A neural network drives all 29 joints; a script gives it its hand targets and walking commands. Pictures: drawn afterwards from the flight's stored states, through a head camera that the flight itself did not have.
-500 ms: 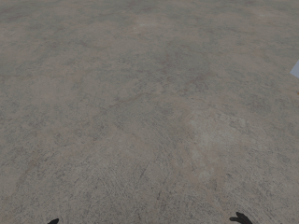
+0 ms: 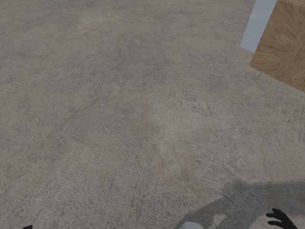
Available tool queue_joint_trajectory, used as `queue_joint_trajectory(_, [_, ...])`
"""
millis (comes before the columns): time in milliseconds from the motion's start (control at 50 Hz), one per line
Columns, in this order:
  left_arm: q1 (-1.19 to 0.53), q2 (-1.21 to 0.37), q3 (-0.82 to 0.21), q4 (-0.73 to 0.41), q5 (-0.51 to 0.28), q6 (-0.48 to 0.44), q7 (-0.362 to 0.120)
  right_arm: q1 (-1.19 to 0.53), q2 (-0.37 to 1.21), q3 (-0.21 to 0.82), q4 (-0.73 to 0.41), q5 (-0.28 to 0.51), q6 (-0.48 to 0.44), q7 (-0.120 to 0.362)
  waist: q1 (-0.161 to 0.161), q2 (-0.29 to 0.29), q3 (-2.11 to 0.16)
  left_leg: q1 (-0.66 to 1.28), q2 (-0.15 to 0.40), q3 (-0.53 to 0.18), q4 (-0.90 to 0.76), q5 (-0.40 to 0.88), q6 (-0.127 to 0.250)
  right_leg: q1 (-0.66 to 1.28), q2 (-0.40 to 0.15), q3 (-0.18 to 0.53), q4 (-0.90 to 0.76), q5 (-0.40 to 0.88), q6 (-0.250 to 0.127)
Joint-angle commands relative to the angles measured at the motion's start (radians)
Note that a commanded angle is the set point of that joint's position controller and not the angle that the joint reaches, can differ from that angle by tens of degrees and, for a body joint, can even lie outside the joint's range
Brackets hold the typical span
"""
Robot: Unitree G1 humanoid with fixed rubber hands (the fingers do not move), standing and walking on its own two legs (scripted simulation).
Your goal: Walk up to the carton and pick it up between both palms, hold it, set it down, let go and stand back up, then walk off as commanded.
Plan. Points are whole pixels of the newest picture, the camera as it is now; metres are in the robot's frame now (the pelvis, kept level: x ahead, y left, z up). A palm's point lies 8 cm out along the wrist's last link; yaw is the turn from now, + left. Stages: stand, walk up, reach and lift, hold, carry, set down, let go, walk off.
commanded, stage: walk up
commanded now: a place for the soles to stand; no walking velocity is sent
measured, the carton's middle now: out of the picture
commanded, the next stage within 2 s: none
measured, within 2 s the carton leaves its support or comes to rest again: neither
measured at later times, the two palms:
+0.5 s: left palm (93, 173) +0.29 +0.19 -0.07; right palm out of the picture +0.12 -0.44 -0.04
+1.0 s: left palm (161, 124) +0.46 -0.03 -0.06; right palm out of the picture +0.19 -0.62 -0.07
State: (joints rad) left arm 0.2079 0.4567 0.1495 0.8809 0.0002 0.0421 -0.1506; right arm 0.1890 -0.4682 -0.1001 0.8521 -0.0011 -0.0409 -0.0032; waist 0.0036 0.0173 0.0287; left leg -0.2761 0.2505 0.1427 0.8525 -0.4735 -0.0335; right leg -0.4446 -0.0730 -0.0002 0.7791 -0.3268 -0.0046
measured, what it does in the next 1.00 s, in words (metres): steps to the right, turning right: left foot, then right foot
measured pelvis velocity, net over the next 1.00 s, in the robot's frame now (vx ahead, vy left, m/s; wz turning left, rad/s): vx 0.24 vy -0.27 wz -0.47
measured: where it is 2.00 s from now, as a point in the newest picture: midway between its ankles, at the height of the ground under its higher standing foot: (243, 176)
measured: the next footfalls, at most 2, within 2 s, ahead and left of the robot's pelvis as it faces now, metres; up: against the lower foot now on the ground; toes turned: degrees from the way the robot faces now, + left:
left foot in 0.30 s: +0.21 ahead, +0.01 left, +0.00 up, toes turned -2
right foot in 0.74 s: +0.25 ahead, -0.37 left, +0.00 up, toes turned -24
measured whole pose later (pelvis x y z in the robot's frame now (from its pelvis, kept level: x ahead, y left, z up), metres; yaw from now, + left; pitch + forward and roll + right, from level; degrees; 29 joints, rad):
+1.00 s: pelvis +0.24 -0.27 +0.02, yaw -27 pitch -1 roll +1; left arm 0.22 0.40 0.09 0.86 0.00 0.01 -0.11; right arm 0.20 -0.47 -0.05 0.85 0.00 -0.07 0.02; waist 0.00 0.04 0.04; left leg -0.48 0.08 0.16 0.96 -0.46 -0.04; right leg -0.28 0.06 0.02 0.61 -0.31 -0.07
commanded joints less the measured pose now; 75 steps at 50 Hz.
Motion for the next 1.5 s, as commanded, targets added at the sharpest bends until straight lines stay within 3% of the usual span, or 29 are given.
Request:
queue_joint_trajectory(0, [0.1,0.354,0.069,-0.119,0.024,-0.031,0.046,-0.186,-0.169,-0.001,-0.133,-0.013,-0.044,-0.01,0.129,-0.255,-0.056,-0.56,-0.165,-0.127,0.376,-0.102,0.036,0.372,-0.2,0.748,-0.602,-0.218,-0.291])
queue_joint_trajectory(60, [0.031,0.259,0.038,-0.134,0.025,-0.029,0.053,-0.086,-0.185,-0.014,-0.081,-0.016,-0.056,-0.009,0.069,-0.212,-0.048,-0.399,-0.16,-0.102,0.15,-0.013,0.026,0.314,-0.103,0.488,-0.472,0.13,-0.231])
queue_joint_trajectory(200, [-0.021,0.22,0.02,-0.163,0.036,-0.015,0.027,-0.03,-0.173,-0.007,-0.049,-0.001,-0.074,-0.031,0.063,-0.172,-0.031,-0.218,-0.224,-0.107,-0.146,0.038,0.047,0.238,-0.126,0.531,-0.467,0.176,-0.263])
queue_joint_trajectory(260, [-0.159,0.159,-0.008,-0.214,0.023,-0.016,0.015,0.158,-0.183,-0.02,-0.004,-0.016,-0.093,-0.049,-0.074,-0.082,-0.122,0.277,-0.221,-0.14,-0.475,0.281,0.076,-0.039,0.001,0.367,-0.251,0.167,-0.166])
queue_joint_trajectory(300, [-0.132,0.049,-0.036,-0.212,0.036,-0.024,0.016,0.191,-0.38,-0.085,-0.015,-0.052,-0.092,-0.071,-0.095,0.247,-0.183,0.536,0.276,-0.663,-0.692,-0.173,0.196,-0.42,0.197,0.134,0.237,-0.168,-0.014])
queue_joint_trajectory(320, [-0.117,0.169,-0.01,-0.182,0.058,-0.022,0.017,0.092,-0.362,-0.077,-0.042,-0.023,-0.096,-0.071,-0.051,0.021,-0.165,0.434,0.355,-0.697,-0.691,-0.263,0.222,-0.413,0.09,0.148,0.305,-0.129,0.003])
queue_joint_trajectory(340, [-0.123,0.201,-0.002,-0.16,0.057,-0.025,0.011,0.054,-0.338,-0.066,-0.043,-0.014,-0.099,-0.069,-0.034,-0.046,-0.112,0.337,0.322,-0.63,-0.683,-0.212,0.212,-0.369,0.032,0.132,0.315,-0.084,0.012])
queue_joint_trajectory(360, [-0.09,0.199,0.003,-0.149,0.056,-0.023,0.006,0.069,-0.313,-0.065,-0.043,-0.016,-0.099,-0.055,-0.037,-0.03,-0.091,0.306,0.251,-0.505,-0.713,-0.2,0.11,-0.322,0.039,0.131,0.339,-0.031,0.018])
queue_joint_trajectory(400, [-0.041,0.181,0.007,-0.13,0.045,-0.025,-0.009,0.032,-0.279,-0.061,-0.04,-0.023,-0.101,-0.045,-0.026,0.055,-0.071,0.27,0.143,-0.259,-0.692,-0.036,0.057,-0.257,0.007,0.069,0.29,0.052,0.04])
queue_joint_trajectory(460, [-0.116,0.126,-0.012,-0.154,0.02,-0.025,-0.02,0.061,-0.274,-0.062,-0.024,-0.037,-0.093,-0.029,-0.055,0.101,-0.012,0.232,0.088,-0.077,-0.684,0.108,0.109,-0.22,-0.025,0.004,0.139,0.11,0.049])
queue_joint_trajectory(580, [-0.228,0.135,-0.018,-0.164,0.035,-0.038,-0.019,0.107,-0.323,-0.082,-0.021,-0.028,-0.088,-0.009,-0.097,0.09,0.017,0.289,0.142,0.017,-0.618,0.201,0.21,-0.254,-0.053,-0.06,-0.016,0.111,0.032])
queue_joint_trajectory(660, [-0.055,0.157,-0.004,-0.105,0.028,-0.047,-0.011,-0.025,-0.32,-0.073,-0.049,-0.028,-0.074,-0.003,0.02,0.11,-0.049,0.156,0.146,0.081,-0.464,0.228,0.193,0.033,-0.008,-0.137,-0.081,0.117,-0.01])
queue_joint_trajectory(700, [0.2,0.2,0.019,-0.021,0.035,-0.058,0.017,-0.061,-0.256,-0.055,-0.066,-0.03,-0.06,0.003,0.154,-0.086,-0.176,0.067,0.031,0.154,-0.033,0.311,0.159,0.31,0.092,-0.137,-0.182,0.098,-0.048])
queue_joint_trajectory(720, [0.286,0.281,0.04,-0.008,0.04,-0.066,0.042,-0.037,-0.164,-0.023,-0.081,-0.029,-0.051,0.009,0.203,-0.32,-0.142,-0.111,-0.086,0.157,0.268,0.221,0.111,0.357,0.038,0.135,-0.337,-0.127,-0.097])
queue_joint_trajectory(740, [0.228,0.338,0.044,-0.039,0.041,-0.066,0.061,-0.021,-0.109,0.011,-0.104,-0.023,-0.048,0.013,0.15,-0.452,-0.04,-0.342,-0.178,0.087,0.389,-0.1,0.08,0.316,-0.079,0.488,-0.49,-0.276,-0.141])
queue_joint_trajectory(760, [0.162,0.383,0.054,-0.072,0.011,-0.06,0.065,-0.07,-0.165,-0.002,-0.145,0.001,-0.054,0.013,0.136,-0.426,-0.083,-0.488,-0.219,-0.059,0.443,-0.111,0.049,0.403,-0.162,0.788,-0.637,-0.299,-0.209])
queue_joint_trajectory(800, [0.095,0.311,0.049,-0.073,-0.001,-0.064,0.083,-0.055,-0.198,-0.009,-0.095,0.007,-0.054,0.013,0.086,-0.199,-0.072,-0.452,-0.137,-0.111,0.334,0.031,0.062,0.44,-0.144,0.601,-0.532,-0.101,-0.202])
queue_joint_trajectory(860, [0.076,0.239,0.024,-0.088,0.009,-0.067,0.08,0.001,-0.178,-0.01,-0.055,-0.007,-0.058,0.013,0.05,-0.233,-0.046,-0.309,-0.137,-0.103,0.148,0.035,0.059,0.316,-0.093,0.43,-0.473,0.06,-0.184])
queue_joint_trajectory(1000, [0.054,0.232,0.015,-0.109,0.018,-0.066,0.062,-0.078,-0.195,-0.012,-0.064,-0.012,-0.072,0.004,0.072,-0.148,0.049,-0.335,-0.15,-0.113,-0.041,0.087,0.057,0.274,-0.122,0.495,-0.517,-0.08,-0.227])
queue_joint_trajectory(1080, [0.065,0.233,0.009,-0.107,0.021,-0.066,0.063,-0.076,-0.183,-0.011,-0.063,-0.007,-0.096,-0.002,0.062,-0.146,0.051,-0.266,-0.185,-0.104,-0.181,0.1,0.073,0.314,-0.113,0.48,-0.434,0.231,-0.217])
queue_joint_trajectory(1120, [-0.01,0.209,-0.008,-0.133,0.015,-0.065,0.063,0.03,-0.179,-0.017,-0.035,-0.01,-0.11,-0.012,-0.026,-0.095,-0.02,0.037,-0.205,-0.092,-0.382,0.229,0.103,0.185,-0.032,0.324,-0.245,0.436,-0.157])
queue_joint_trajectory(1140, [-0.052,0.148,-0.031,-0.155,0.005,-0.071,0.059,0.165,-0.226,-0.045,-0.007,-0.03,-0.115,-0.022,-0.109,0.0,-0.132,0.356,-0.126,-0.172,-0.455,0.271,0.141,0.005,0.054,0.202,-0.036,0.478,-0.1])
queue_joint_trajectory(1160, [-0.05,0.063,-0.053,-0.175,0.007,-0.082,0.056,0.294,-0.32,-0.076,0.001,-0.042,-0.115,-0.033,-0.162,0.189,-0.276,0.634,0.143,-0.461,-0.498,0.071,0.205,-0.209,0.145,0.101,0.232,0.134,-0.048])
queue_joint_trajectory(1180, [-0.01,0.118,-0.045,-0.155,0.025,-0.076,0.062,0.253,-0.357,-0.086,-0.023,-0.022,-0.114,-0.036,-0.129,0.098,-0.242,0.589,0.338,-0.699,-0.655,-0.181,0.22,-0.355,0.175,0.084,0.38,-0.133,-0.021])
queue_joint_trajectory(1200, [0.001,0.191,-0.034,-0.123,0.028,-0.071,0.059,0.163,-0.355,-0.084,-0.035,-0.004,-0.113,-0.03,-0.1,-0.006,-0.178,0.493,0.332,-0.66,-0.659,-0.235,0.226,-0.356,0.106,0.122,0.442,-0.091,-0.024])
queue_joint_trajectory(1240, [-0.021,0.187,-0.028,-0.115,0.02,-0.068,0.045,0.094,-0.272,-0.056,-0.036,-0.001,-0.115,-0.03,-0.065,-0.074,-0.044,0.316,0.212,-0.436,-0.689,-0.111,0.105,-0.312,0.052,0.13,0.426,0.031,-0.017])
queue_joint_trajectory(1300, [0.034,0.151,-0.021,-0.084,0.008,-0.055,0.023,0.064,-0.229,-0.037,-0.023,-0.005,-0.122,-0.02,-0.03,0.052,0.014,0.208,0.08,-0.113,-0.666,0.197,0.043,-0.217,0.017,0.081,0.314,0.159,0.002])
queue_joint_trajectory(1380, [-0.071,0.108,-0.042,-0.119,0.004,-0.046,0.021,0.098,-0.239,-0.042,-0.023,-0.018,-0.116,-0.009,-0.048,0.081,0.019,0.292,0.069,0.005,-0.602,0.524,0.108,-0.266,0.005,0.037,0.165,0.158,0.012])
queue_joint_trajectory(1480, [-0.118,0.113,-0.044,-0.129,0.012,-0.051,0.008,0.059,-0.278,-0.054,-0.041,-0.018,-0.099,-0.001,-0.045,0.098,0.07,0.188,0.093,0.051,-0.621,0.293,0.182,-0.17,-0.033,-0.047,-0.037,0.208,0.0])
